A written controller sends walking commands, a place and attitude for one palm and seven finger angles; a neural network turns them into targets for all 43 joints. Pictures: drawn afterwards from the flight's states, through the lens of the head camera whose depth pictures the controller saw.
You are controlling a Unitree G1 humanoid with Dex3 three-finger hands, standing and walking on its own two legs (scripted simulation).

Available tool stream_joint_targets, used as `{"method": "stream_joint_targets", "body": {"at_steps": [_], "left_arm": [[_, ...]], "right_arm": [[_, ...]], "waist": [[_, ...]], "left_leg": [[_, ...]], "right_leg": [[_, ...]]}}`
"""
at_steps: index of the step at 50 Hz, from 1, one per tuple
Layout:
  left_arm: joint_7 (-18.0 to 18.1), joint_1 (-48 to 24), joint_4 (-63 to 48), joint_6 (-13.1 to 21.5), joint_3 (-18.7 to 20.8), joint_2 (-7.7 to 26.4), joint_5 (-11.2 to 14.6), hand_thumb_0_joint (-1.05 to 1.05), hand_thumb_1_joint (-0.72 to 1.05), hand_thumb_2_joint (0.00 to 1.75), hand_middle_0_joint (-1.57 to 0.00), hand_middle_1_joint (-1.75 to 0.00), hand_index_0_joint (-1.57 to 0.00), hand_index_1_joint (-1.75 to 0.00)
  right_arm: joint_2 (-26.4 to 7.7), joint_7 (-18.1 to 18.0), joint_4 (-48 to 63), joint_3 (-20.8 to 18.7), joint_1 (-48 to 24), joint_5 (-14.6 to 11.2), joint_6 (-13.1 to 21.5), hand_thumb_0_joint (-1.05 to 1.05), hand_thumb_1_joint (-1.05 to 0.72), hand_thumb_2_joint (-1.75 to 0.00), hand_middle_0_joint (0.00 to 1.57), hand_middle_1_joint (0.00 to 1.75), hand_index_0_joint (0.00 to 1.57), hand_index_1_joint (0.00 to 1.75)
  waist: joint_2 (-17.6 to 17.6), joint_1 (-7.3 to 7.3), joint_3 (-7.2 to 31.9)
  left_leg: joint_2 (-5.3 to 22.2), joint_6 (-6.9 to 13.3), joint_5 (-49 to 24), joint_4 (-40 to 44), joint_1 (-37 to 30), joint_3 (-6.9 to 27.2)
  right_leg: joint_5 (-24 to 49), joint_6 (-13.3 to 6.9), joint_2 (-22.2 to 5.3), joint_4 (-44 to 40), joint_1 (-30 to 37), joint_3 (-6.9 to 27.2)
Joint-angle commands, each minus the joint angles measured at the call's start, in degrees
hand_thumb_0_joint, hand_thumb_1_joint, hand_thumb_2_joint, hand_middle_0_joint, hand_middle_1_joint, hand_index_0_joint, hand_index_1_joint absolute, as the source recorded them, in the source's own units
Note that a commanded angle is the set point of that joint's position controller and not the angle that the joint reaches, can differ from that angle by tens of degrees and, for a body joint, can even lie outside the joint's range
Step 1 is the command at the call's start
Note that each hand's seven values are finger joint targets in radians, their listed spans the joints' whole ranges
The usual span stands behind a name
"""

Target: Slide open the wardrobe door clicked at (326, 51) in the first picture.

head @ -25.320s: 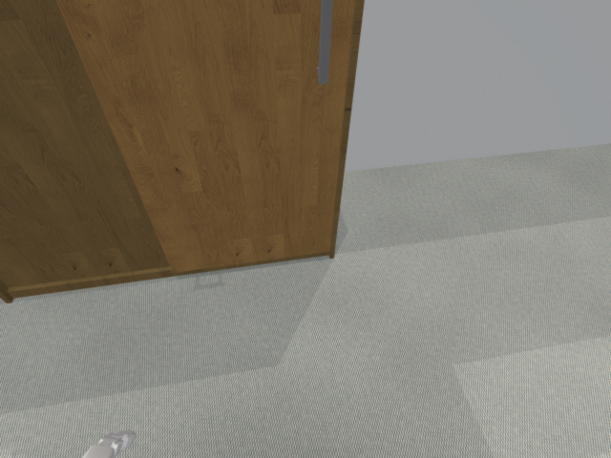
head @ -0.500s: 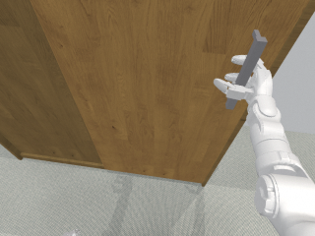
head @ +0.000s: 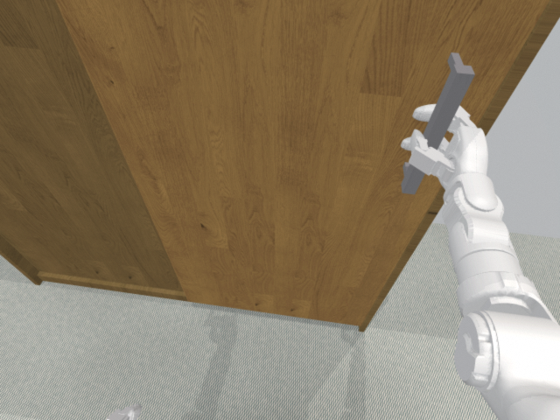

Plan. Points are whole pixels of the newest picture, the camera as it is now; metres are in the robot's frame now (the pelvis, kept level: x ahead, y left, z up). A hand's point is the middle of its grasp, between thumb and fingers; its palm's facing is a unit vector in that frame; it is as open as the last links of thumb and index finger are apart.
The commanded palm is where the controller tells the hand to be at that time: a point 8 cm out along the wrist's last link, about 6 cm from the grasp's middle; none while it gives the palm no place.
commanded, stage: grip the handle and tug to test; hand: right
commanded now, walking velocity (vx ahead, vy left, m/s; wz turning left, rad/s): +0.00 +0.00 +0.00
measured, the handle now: (429, 130) +0.52 -0.15 +0.16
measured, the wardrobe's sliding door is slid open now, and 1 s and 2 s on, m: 0.00 0.00 0.00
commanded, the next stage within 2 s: tug the door sideways, standing still in 0.48 s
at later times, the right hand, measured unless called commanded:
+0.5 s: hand (417, 154) +0.46 -0.12 +0.16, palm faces +0.01 +1.00 +0.01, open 5.8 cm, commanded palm +0.41 -0.18 +0.16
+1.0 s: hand (415, 152) +0.46 -0.12 +0.16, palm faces +0.08 +1.00 -0.01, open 5.8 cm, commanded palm +0.44 -0.12 +0.16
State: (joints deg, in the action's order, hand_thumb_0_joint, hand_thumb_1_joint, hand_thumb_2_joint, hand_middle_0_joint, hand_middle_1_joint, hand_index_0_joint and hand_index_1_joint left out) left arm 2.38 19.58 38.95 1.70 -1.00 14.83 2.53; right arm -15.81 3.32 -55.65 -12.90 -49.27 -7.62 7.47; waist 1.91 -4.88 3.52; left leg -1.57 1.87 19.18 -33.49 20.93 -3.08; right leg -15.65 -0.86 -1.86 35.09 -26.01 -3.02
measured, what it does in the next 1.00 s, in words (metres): stands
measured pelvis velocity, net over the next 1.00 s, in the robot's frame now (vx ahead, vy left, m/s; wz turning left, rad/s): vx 0.03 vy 0.00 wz -0.05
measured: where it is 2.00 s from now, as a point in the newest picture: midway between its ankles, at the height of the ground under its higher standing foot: outside the picture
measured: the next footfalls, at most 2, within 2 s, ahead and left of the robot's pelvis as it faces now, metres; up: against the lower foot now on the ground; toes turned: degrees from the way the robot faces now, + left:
left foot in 1.98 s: +0.09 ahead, +0.15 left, +0.00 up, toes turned +2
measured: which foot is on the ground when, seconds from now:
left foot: down 0.00-1.00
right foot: down 0.00-1.00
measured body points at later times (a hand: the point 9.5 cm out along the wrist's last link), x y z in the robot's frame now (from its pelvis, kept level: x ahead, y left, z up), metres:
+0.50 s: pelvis +0.02 +0.00 +0.00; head +0.04 +0.01 +0.45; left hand +0.09 +0.26 -0.11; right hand +0.46 -0.18 +0.16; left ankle -0.03 +0.10 -0.73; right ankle +0.02 -0.11 -0.73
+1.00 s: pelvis +0.03 +0.00 +0.00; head +0.05 +0.01 +0.45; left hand +0.16 +0.24 -0.11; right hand +0.45 -0.17 +0.16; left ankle -0.03 +0.10 -0.73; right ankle +0.02 -0.11 -0.73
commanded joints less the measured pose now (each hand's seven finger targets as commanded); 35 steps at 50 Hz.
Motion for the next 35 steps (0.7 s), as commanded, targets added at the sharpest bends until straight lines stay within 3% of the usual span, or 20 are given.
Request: {"method": "stream_joint_targets", "body": {"at_steps": [1,4,5,6,12,13,15,17,19,22,23,24,29,30,31,33,34,35], "left_arm": [[0.38,2.18,-5.56,1.96,2.92,8.02,0.01,0.00,0.90,0.90,-0.20,-0.30,-0.20,-0.30],[0.32,2.89,-5.37,2.05,3.11,8.22,-0.17,0.00,0.90,0.90,-0.20,-0.30,-0.20,-0.30],[0.26,2.32,-5.51,2.11,3.13,8.09,0.02,0.00,0.90,0.90,-0.20,-0.30,-0.20,-0.30],[0.04,2.26,-5.80,2.35,3.18,7.92,-0.09,0.00,0.90,0.90,-0.20,-0.30,-0.20,-0.30],[-0.18,1.49,-6.84,2.52,3.43,8.15,0.14,0.00,0.90,0.90,-0.20,-0.30,-0.20,-0.30],[-0.23,0.94,-7.14,2.54,3.39,7.93,0.19,0.00,0.90,0.90,-0.20,-0.30,-0.20,-0.30],[-0.48,0.65,-7.77,2.77,3.65,7.97,0.18,0.00,0.90,0.90,-0.20,-0.30,-0.20,-0.30],[-0.57,0.25,-8.29,2.55,3.72,8.00,0.11,0.00,0.90,0.90,-0.20,-0.30,-0.20,-0.30],[-0.60,-0.21,-8.80,2.32,3.79,8.03,0.16,0.00,0.90,0.90,-0.20,-0.30,-0.20,-0.30],[-0.99,-1.87,-10.17,2.36,3.84,7.26,0.30,0.00,0.90,0.90,-0.20,-0.30,-0.20,-0.30],[-1.09,-2.09,-10.26,2.29,3.78,7.15,0.32,0.00,0.90,0.90,-0.20,-0.30,-0.20,-0.30],[-0.98,-1.76,-10.13,1.95,3.80,7.50,0.24,0.00,0.90,0.90,-0.20,-0.30,-0.20,-0.30],[-0.78,-3.33,-11.20,1.06,3.77,6.98,0.35,0.00,0.90,0.90,-0.20,-0.30,-0.20,-0.30],[-0.65,-3.86,-10.81,1.04,3.57,6.67,0.50,0.00,0.90,0.90,-0.20,-0.30,-0.20,-0.30],[-0.41,-3.49,-9.97,0.90,3.67,6.53,0.47,0.00,0.90,0.90,-0.20,-0.30,-0.20,-0.30],[0.16,-2.72,-8.08,0.37,3.64,6.88,0.15,0.00,0.90,0.90,-0.20,-0.30,-0.20,-0.30],[0.36,-2.33,-7.85,0.16,3.75,6.88,-0.13,0.00,0.90,0.90,-0.20,-0.30,-0.20,-0.30],[0.34,-2.64,-7.98,0.16,3.79,6.60,-0.17,0.00,0.90,0.90,-0.20,-0.30,-0.20,-0.30]], "right_arm": [[-11.48,0.14,13.41,-1.71,-30.51,-0.91,5.03,0.00,-0.90,-0.90,0.45,1.40,0.45,1.40],[-11.83,-0.03,13.13,-2.21,-29.62,-0.83,5.47,0.00,-0.90,-0.90,0.45,1.40,0.45,1.40],[-11.35,-0.03,14.09,-1.69,-29.16,-0.72,5.60,0.00,-0.90,-0.90,0.45,1.40,0.45,1.40],[-9.65,0.06,15.66,-0.68,-29.13,-1.04,5.74,0.00,-0.90,-0.90,0.45,1.40,0.45,1.40],[-10.58,0.10,19.45,-2.21,-21.55,-1.56,4.95,0.00,-0.90,-0.90,0.45,1.40,0.45,1.40],[-8.75,0.22,21.59,-0.32,-21.99,-1.51,4.83,0.00,-0.90,-0.90,0.45,1.40,0.45,1.40],[-8.20,0.18,24.34,-0.72,-18.43,-1.83,4.32,0.00,-0.90,-0.90,0.45,1.40,0.45,1.40],[-9.80,0.16,26.70,-2.70,-12.89,-2.13,3.34,0.00,-0.90,-0.90,0.45,1.40,0.45,1.40],[-9.45,0.33,29.53,-2.31,-10.41,-2.26,2.35,0.00,-0.90,-0.90,0.45,1.40,0.45,1.40],[-7.81,0.40,36.85,-1.73,-5.20,-2.31,0.78,0.00,-0.90,-0.90,0.45,1.40,0.45,1.40],[-6.76,0.49,37.28,-1.14,-2.99,-2.58,-0.32,0.00,-0.90,-0.90,0.45,1.40,0.45,1.40],[-8.06,0.38,37.22,-2.14,-1.39,-2.69,-1.22,0.00,-0.90,-0.90,0.45,1.40,0.45,1.40],[-6.91,0.21,44.79,-1.68,2.43,-3.05,-5.24,0.00,-0.90,-0.90,0.45,1.40,0.45,1.40],[-4.15,0.06,45.79,1.45,-2.93,-2.98,-5.99,0.00,-0.90,-0.90,0.45,1.40,0.45,1.40],[-2.68,-0.52,44.99,2.87,-6.53,-2.79,-6.89,0.00,-0.90,-0.90,0.45,1.40,0.45,1.40],[-3.22,-1.70,40.79,3.18,-14.45,-2.19,-8.31,0.00,-0.90,-0.90,0.45,1.40,0.45,1.40],[-2.48,-2.29,40.17,3.68,-15.35,-1.96,-8.58,0.00,-0.90,-0.90,0.45,1.40,0.45,1.40],[-1.48,-2.66,40.37,4.21,-15.32,-1.56,-8.66,0.00,-0.90,-0.90,0.45,1.40,0.45,1.40]], "waist": [[-1.42,-0.59,19.61],[-2.95,-0.57,19.96],[-0.76,-0.29,20.10],[-0.74,-0.18,21.42],[-1.76,1.78,22.56],[-1.10,1.41,22.13],[-1.23,2.24,23.45],[-1.96,3.86,23.60],[-3.02,3.94,23.46],[0.17,5.24,24.20],[-0.88,5.18,23.09],[-2.55,5.37,22.32],[-2.36,5.76,22.75],[-0.50,4.03,21.65],[-0.93,2.89,20.53],[-2.02,0.57,17.01],[-3.82,0.16,16.35],[-2.18,0.54,18.31]], "left_leg": [[-0.29,-1.10,-22.12,4.23,-2.06,2.52],[-0.47,-1.09,-21.77,4.20,-2.01,2.29],[-0.43,-0.93,-21.84,4.05,-1.33,2.25],[-0.57,-0.94,-22.33,3.84,-1.63,2.08],[-0.75,-0.69,-24.60,3.69,-4.30,1.89],[-0.77,-0.69,-25.47,3.71,-4.34,1.82],[-0.88,-0.65,-26.78,3.60,-4.94,1.64],[-0.80,-0.59,-29.99,3.42,-7.58,1.75],[-0.67,-0.67,-32.26,3.39,-9.46,1.62],[-0.47,-0.73,-36.61,3.14,-10.62,1.74],[-0.48,-0.88,-37.37,3.35,-10.71,1.52],[-0.41,-0.94,-38.23,3.57,-11.79,1.43],[0.03,-1.29,-43.48,3.95,-14.33,1.60],[0.05,-1.49,-43.39,4.43,-12.44,1.66],[-0.24,-1.47,-41.22,4.81,-10.48,1.31],[-0.59,-1.42,-36.69,5.86,-6.67,1.18],[-0.55,-1.47,-36.95,6.06,-6.89,1.22],[-0.31,-1.44,-37.93,5.55,-7.07,1.37]], "right_leg": [[13.90,-1.92,2.14,-1.70,14.52,2.91],[14.24,-1.97,1.97,-1.58,14.85,3.18],[14.83,-1.77,1.83,-1.64,15.80,3.13],[15.43,-1.71,1.95,-1.53,16.66,3.19],[17.84,-1.63,1.68,-1.96,17.16,2.87],[18.64,-1.66,1.64,-2.06,17.77,2.69],[20.78,-1.73,1.53,-1.94,19.13,2.65],[23.25,-1.74,1.55,-2.12,18.66,2.18],[24.90,-1.88,1.57,-2.21,18.36,1.76],[30.56,-1.85,1.42,-2.24,20.82,1.30],[31.67,-1.86,1.30,-2.27,20.74,1.26],[31.98,-1.92,1.25,-2.41,19.83,1.12],[37.41,-1.97,1.13,-2.85,21.90,0.63],[36.72,-2.01,1.25,-2.92,22.81,0.64],[36.27,-1.93,1.01,-2.68,23.49,1.24],[31.81,-1.73,0.91,-2.68,23.16,2.00],[31.39,-2.00,1.09,-2.51,22.61,1.86],[32.18,-1.95,1.30,-2.49,23.32,1.94]]}}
